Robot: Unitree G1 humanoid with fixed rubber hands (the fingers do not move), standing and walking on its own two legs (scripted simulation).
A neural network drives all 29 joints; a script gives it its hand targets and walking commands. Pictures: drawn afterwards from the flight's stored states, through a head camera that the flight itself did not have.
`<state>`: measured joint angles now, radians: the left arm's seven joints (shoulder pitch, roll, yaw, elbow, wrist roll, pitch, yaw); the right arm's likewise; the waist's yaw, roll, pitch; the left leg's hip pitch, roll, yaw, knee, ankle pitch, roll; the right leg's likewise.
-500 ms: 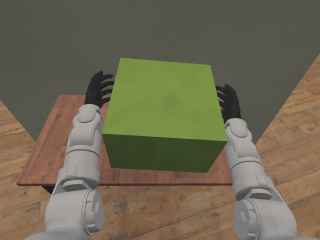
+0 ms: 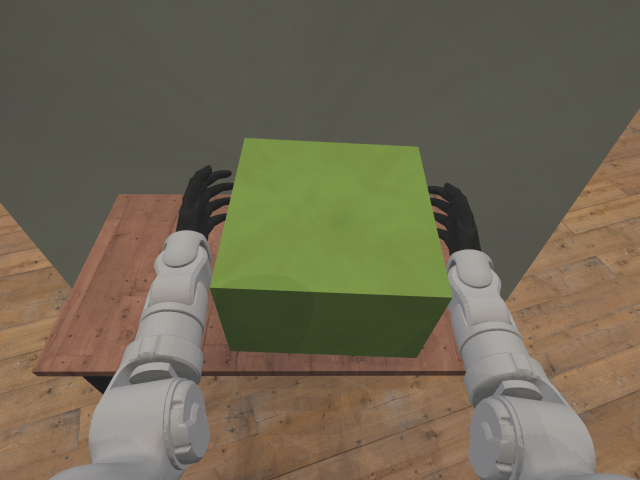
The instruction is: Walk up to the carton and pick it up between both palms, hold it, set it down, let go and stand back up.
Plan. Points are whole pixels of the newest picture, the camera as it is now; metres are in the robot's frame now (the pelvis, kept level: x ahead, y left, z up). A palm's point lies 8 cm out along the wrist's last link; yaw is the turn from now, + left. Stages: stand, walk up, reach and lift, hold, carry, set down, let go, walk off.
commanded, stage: set down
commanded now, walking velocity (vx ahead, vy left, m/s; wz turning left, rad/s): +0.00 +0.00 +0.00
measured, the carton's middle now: (328, 244) +0.41 +0.02 +0.06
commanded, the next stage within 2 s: none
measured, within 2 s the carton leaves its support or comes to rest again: rests again in 1.78 s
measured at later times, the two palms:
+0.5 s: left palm (206, 234) +0.41 +0.19 +0.07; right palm (453, 246) +0.41 -0.16 +0.06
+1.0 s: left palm (211, 239) +0.43 +0.19 +0.04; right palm (445, 250) +0.42 -0.16 +0.03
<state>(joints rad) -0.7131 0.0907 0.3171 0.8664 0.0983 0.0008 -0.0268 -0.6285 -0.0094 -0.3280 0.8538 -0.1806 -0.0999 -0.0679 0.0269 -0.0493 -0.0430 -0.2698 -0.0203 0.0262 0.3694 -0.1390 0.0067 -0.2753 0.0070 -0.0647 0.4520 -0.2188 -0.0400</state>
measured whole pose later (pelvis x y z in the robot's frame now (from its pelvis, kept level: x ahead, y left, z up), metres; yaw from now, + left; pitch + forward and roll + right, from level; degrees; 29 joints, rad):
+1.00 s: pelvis +0.04 +0.00 +0.00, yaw +0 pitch +6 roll +2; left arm -0.71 0.09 0.39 1.05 0.10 -0.17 -0.05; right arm -0.63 0.02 -0.45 0.97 -0.30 -0.23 -0.05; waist 0.03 -0.05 -0.01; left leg -0.28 -0.02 0.03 0.37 -0.20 0.00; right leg -0.28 0.01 -0.06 0.45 -0.27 -0.04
